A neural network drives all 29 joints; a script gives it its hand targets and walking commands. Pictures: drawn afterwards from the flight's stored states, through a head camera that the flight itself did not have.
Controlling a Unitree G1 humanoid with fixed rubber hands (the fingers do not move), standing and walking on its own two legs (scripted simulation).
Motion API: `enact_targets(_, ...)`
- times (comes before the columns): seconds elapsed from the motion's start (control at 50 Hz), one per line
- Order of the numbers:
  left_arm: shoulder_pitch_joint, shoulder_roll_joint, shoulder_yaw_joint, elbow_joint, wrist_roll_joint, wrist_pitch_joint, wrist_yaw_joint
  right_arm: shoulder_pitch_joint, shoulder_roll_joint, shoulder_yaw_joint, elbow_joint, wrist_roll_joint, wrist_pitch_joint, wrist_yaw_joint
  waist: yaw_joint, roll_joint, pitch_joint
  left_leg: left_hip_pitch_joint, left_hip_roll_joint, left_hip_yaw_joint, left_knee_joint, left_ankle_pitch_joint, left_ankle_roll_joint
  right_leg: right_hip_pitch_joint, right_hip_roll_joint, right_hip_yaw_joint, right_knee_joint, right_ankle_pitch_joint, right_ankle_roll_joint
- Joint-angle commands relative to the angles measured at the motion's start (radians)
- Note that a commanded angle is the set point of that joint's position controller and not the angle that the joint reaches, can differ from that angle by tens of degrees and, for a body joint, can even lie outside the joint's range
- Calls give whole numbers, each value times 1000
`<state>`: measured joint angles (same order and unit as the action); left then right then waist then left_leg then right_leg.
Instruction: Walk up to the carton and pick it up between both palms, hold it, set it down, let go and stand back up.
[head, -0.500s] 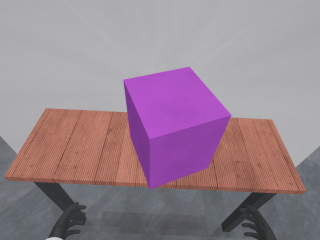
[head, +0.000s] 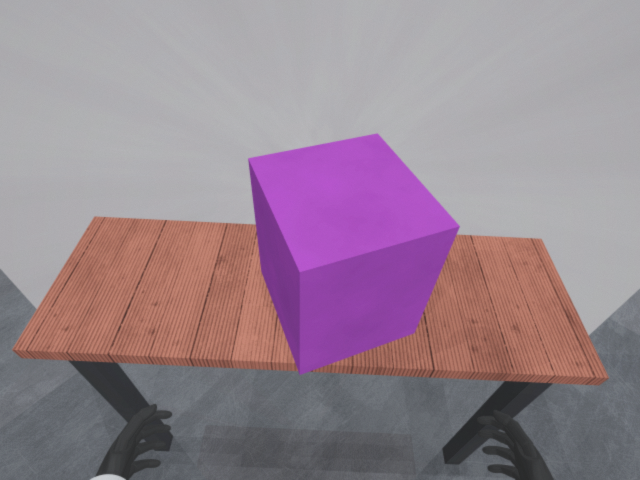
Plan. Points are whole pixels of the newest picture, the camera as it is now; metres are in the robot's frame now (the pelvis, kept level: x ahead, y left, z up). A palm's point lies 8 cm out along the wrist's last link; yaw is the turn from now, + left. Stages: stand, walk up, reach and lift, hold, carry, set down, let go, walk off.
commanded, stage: stand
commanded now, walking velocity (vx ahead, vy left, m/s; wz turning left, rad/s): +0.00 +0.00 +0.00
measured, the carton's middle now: (338, 253) +0.43 -0.02 +0.03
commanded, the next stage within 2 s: walk up in 0.14 s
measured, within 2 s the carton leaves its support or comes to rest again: neither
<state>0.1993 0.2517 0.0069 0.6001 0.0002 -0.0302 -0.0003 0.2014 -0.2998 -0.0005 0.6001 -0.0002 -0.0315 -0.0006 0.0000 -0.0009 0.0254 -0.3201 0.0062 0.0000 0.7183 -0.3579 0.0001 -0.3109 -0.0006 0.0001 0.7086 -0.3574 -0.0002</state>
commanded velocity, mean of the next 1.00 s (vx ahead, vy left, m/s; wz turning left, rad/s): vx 0.00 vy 0.00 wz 0.00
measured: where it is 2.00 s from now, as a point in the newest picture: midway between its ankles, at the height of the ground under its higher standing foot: outside the picture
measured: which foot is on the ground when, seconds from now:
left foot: down 0.00-1.00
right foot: down 0.00-1.00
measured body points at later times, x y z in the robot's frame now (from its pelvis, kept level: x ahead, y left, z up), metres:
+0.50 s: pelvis +0.00 +0.00 +0.00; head +0.00 +0.00 +0.45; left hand +0.17 +0.24 -0.08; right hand +0.17 -0.28 -0.07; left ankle +0.02 +0.12 -0.72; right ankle +0.02 -0.12 -0.72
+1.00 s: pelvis +0.01 -0.01 +0.00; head +0.02 -0.01 +0.45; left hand +0.18 +0.25 -0.08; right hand +0.18 -0.27 -0.07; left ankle +0.02 +0.12 -0.72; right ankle +0.02 -0.12 -0.72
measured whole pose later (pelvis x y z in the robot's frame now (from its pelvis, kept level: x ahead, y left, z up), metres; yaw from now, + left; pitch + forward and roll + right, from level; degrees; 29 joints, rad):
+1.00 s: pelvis +0.01 -0.01 +0.00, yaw +0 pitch -1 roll +0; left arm 0.16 0.27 0.01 0.57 0.00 0.15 0.05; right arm 0.18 -0.34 0.00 0.77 -0.02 -0.30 0.09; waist 0.00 0.00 0.03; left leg -0.32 0.01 0.00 0.70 -0.37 -0.01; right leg -0.31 0.01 0.00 0.70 -0.37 0.00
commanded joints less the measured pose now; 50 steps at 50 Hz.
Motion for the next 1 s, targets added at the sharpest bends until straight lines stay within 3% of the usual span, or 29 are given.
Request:
enact_targets(0.0, -84, 276, 89, -6, 21, -39, 8, -48, -242, -83, 14, -18, -38, -2, -6, -46, -5, 13, 85, -114, -172, 151, 71, -4, -89, 139, -185, 134, -78)
enact_targets(0.3, -82, 279, 91, -3, 19, -39, 7, -56, -241, -82, 14, -17, -40, -2, -2, -45, -7, 13, 88, -116, -177, 159, 71, 2, -89, 137, -184, 146, -77)
enact_targets(0.32, -23, 274, 82, -15, 19, -19, -7, 31, -283, -88, 29, -34, -50, -10, -5, -73, -9, 33, 113, -132, -192, 45, 89, -49, -54, 140, -144, 100, -96)
enact_targets(0.34, -20, 266, 82, -18, 22, -11, -12, 36, -297, -90, 27, -38, -52, -14, -2, -48, 18, 18, 140, -185, -222, -20, 107, -86, -40, 130, -118, 74, -92)
enact_targets(0.4, 1, 267, 86, -18, 25, -4, -18, 34, -311, -94, 21, -41, -58, -18, 9, -1, 33, -10, 194, -259, -261, -61, 150, -91, -23, 115, -75, 47, -84)
enact_targets(0.46, 24, 278, 91, -11, 28, -9, -21, 13, -299, -90, 11, -37, -55, -19, 17, -28, 22, -35, 149, -174, -201, -6, 119, -45, -41, 145, -138, 83, -100)
enact_targets(0.52, -4, 297, 90, -20, 27, -12, -22, 24, -276, -83, 11, -28, -54, -19, -3, -89, 17, -26, 85, -76, -147, -14, 81, -50, -81, 202, -201, 91, -123)
enact_targets(0.56, -20, 292, 86, -28, 24, -10, -22, 35, -280, -81, 14, -29, -58, -19, -9, -80, 15, 6, 86, -84, -160, -16, 80, -78, -78, 197, -193, 99, -117)
enact_targets(0.64, -7, 285, 86, -29, 21, -7, -21, 40, -314, -86, 18, -33, -63, -24, 4, -49, 0, 23, 142, -163, -177, 55, 113, -73, -43, 150, -113, 165, -101)
enact_targets(0.78, -9, 300, 90, -33, 20, -7, -16, 44, -305, -84, 9, -25, -60, -27, -3, -80, -26, 28, 107, -91, -116, 119, 94, -43, -66, 174, -134, 232, -120)
enact_targets(0.8, -252, 48, 55, -218, 47, 135, 68, -147, -80, -140, 259, -157, -258, 44, -61, 140, -41, -6, 78, -82, -243, 135, -16, -10, 10, -73, -97, 91, -67)
enact_targets(0.82, -226, 52, 75, -206, 60, 175, 69, -152, -146, -157, 252, -146, -267, 65, -48, 136, -4, -63, 97, -95, -282, 90, -10, 64, 24, -77, -95, 117, -55)
enact_targets(0.86, -181, 79, 74, -248, 60, 195, 62, -126, -162, -174, 239, -124, -296, 74, -49, 24, -53, 67, 53, -52, -242, 203, -5, 52, 10, -68, -158, 170, -51)
enact_targets(0.88, -178, 101, 75, -264, 52, 191, 66, -119, -157, -182, 221, -112, -310, 74, -42, -4, -89, 128, 40, -43, -236, 240, -1, 45, 5, -59, -186, 201, -46)
enact_targets(0.98, -99, 30, 50, -341, 33, 141, 102, -99, -202, -194, 207, -49, -351, 111, -23, -8, -131, 258, 40, -63, -259, 367, -18, 3, 22, -66, -238, 310, -56)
